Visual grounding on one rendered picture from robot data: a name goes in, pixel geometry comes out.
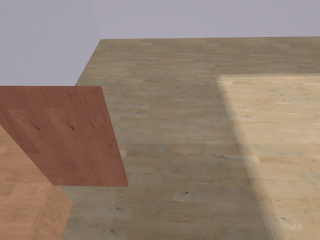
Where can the cupboard door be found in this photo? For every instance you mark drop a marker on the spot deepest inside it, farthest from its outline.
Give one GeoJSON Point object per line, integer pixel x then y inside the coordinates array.
{"type": "Point", "coordinates": [66, 131]}

